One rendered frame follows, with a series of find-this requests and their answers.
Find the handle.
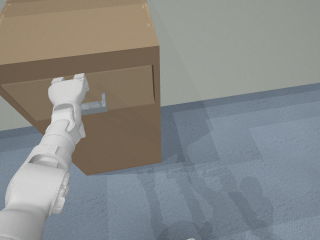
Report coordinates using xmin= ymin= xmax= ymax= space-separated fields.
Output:
xmin=80 ymin=92 xmax=108 ymax=115

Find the drawer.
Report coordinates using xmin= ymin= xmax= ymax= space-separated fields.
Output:
xmin=1 ymin=65 xmax=154 ymax=121

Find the cabinet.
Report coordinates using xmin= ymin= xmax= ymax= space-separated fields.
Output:
xmin=0 ymin=0 xmax=162 ymax=176

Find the left robot forearm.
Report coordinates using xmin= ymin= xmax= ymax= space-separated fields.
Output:
xmin=5 ymin=100 xmax=82 ymax=207

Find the robot left upper arm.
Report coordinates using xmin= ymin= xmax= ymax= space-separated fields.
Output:
xmin=0 ymin=163 xmax=71 ymax=240

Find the left robot hand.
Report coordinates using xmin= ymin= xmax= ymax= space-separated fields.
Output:
xmin=48 ymin=73 xmax=89 ymax=138

